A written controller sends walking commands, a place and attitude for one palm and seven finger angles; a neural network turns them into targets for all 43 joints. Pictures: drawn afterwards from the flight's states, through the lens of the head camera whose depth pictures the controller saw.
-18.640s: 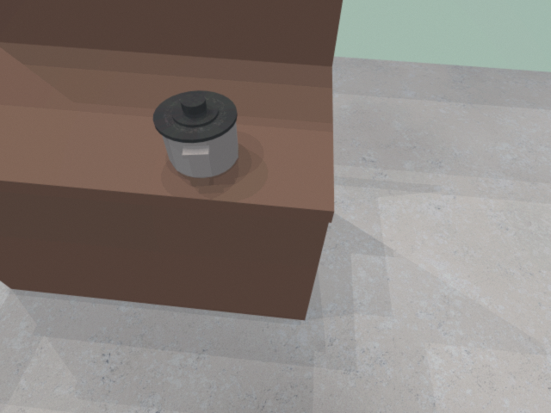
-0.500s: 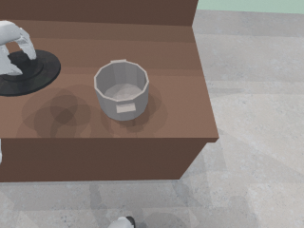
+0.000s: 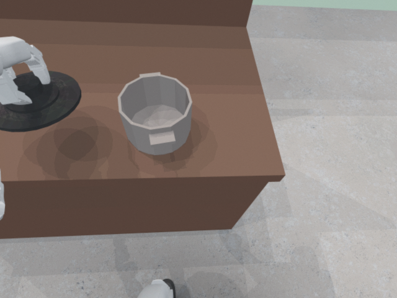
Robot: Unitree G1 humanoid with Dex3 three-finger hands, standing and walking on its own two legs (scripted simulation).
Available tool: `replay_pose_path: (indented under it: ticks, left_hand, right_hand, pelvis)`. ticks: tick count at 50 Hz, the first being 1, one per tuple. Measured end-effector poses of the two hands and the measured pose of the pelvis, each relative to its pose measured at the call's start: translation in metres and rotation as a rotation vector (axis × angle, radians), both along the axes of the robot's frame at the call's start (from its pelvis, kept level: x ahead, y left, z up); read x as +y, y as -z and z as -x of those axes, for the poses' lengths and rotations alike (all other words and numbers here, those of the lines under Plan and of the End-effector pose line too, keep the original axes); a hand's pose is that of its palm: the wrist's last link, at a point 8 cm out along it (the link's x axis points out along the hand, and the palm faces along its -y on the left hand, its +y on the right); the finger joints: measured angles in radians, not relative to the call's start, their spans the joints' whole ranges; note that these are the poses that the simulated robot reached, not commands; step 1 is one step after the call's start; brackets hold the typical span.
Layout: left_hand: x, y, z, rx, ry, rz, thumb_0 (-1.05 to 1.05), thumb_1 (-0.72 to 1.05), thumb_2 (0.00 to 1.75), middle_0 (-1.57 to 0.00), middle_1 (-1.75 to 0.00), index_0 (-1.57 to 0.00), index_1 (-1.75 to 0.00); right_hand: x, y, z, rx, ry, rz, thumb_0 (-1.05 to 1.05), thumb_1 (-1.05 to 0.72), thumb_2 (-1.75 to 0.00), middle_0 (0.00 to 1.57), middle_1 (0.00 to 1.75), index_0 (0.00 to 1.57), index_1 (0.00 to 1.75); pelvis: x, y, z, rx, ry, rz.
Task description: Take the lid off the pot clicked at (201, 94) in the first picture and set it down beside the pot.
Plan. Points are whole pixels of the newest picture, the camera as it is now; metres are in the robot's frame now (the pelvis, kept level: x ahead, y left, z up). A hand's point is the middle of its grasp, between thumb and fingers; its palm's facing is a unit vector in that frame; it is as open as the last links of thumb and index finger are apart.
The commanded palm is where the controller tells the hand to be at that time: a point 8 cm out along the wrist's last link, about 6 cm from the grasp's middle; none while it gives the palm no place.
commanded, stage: lower the lid onto the table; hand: left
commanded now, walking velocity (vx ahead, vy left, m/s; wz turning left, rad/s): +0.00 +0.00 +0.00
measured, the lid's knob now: (27, 87) +0.49 +0.33 +0.11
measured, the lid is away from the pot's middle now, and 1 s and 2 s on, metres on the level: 0.24 0.25 0.24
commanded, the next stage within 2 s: none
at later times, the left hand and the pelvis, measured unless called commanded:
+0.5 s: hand (26, 99) +0.47 +0.32 +0.10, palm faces -0.49 -0.14 -0.86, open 8.2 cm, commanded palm +0.52 +0.33 +0.18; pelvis +0.00 +0.00 -0.01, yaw -1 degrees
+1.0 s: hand (25, 110) +0.46 +0.34 +0.07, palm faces -0.49 -0.18 -0.85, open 8.2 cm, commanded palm +0.51 +0.34 +0.14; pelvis +0.00 +0.00 -0.01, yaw -1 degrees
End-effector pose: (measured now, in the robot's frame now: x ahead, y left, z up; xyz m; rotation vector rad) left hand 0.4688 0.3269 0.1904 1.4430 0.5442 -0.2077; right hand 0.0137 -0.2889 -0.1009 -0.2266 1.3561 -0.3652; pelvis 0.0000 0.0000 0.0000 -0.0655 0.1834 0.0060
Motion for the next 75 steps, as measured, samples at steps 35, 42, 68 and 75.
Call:
replay_pose_path:
  ticks: [35, 42, 68, 75]
  left_hand:
    - [0.007, 0.048, -0.009, 0.04, -0.007, 0.03, -0.03, 0.23, 0.81, -0.63, -0.98, -0.54, -0.93]
    - [0.009, 0.054, -0.008, 0.039, 0.003, 0.014, -0.03, 0.23, 0.81, -0.63, -0.98, -0.54, -0.93]
    - [0.004, 0.089, -0.003, 0.051, 0.068, 0.029, -0.03, 0.23, 0.81, -0.63, -0.98, -0.54, -0.93]
    - [0.006, 0.093, -0.011, 0.025, 0.046, 0.016, -0.03, 0.23, 0.81, -0.63, -0.98, -0.54, -0.93]
  right_hand:
    - [-0.006, 0.001, 0.011, 0.036, 0.028, 0.036, 0.0, -0.9, -0.9, 0.2, 0.3, 0.2, 0.3]
    - [-0.004, 0.003, 0.014, 0.047, 0.029, 0.036, 0.0, -0.9, -0.9, 0.2, 0.3, 0.2, 0.3]
    - [0.012, 0.008, 0.032, 0.057, 0.025, 0.062, 0.0, -0.9, -0.9, 0.2, 0.3, 0.2, 0.3]
    - [0.017, 0.008, 0.044, 0.074, 0.036, 0.062, 0.0, -0.9, -0.9, 0.2, 0.3, 0.2, 0.3]
  pelvis:
    - [-0.002, 0.008, -0.004, 0.055, 0.012, 0.008]
    - [-0.001, 0.01, -0.003, 0.064, 0.013, 0.013]
    - [0.012, 0.019, 0.012, 0.086, 0.013, 0.032]
    - [0.015, 0.022, 0.013, 0.103, 0.018, 0.036]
